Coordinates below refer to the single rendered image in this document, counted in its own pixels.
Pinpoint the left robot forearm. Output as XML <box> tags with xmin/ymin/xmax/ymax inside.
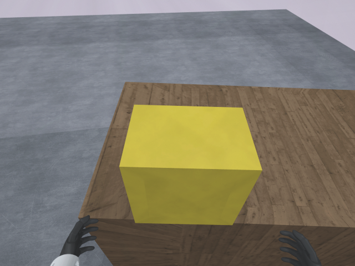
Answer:
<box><xmin>50</xmin><ymin>254</ymin><xmax>80</xmax><ymax>266</ymax></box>

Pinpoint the robot left hand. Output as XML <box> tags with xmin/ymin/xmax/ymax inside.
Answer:
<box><xmin>60</xmin><ymin>215</ymin><xmax>99</xmax><ymax>257</ymax></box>

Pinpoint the pedestal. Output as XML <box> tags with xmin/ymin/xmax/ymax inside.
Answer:
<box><xmin>78</xmin><ymin>82</ymin><xmax>355</xmax><ymax>266</ymax></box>

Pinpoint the robot right hand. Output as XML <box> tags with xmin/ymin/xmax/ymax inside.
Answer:
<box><xmin>278</xmin><ymin>230</ymin><xmax>322</xmax><ymax>266</ymax></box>

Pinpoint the carton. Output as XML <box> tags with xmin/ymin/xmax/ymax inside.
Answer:
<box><xmin>119</xmin><ymin>105</ymin><xmax>262</xmax><ymax>225</ymax></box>

